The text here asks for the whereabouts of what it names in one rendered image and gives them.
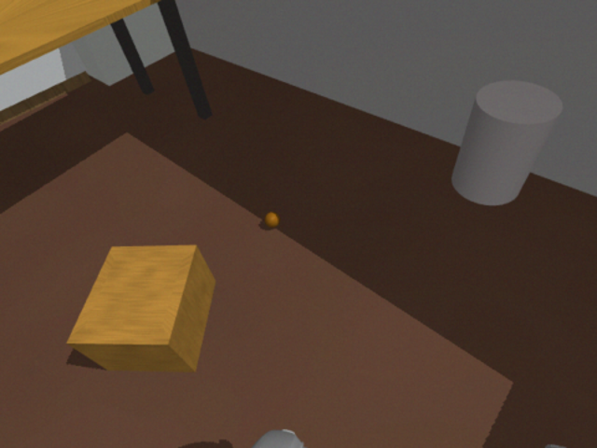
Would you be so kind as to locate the table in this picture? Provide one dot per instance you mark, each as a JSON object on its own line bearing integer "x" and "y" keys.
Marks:
{"x": 32, "y": 28}

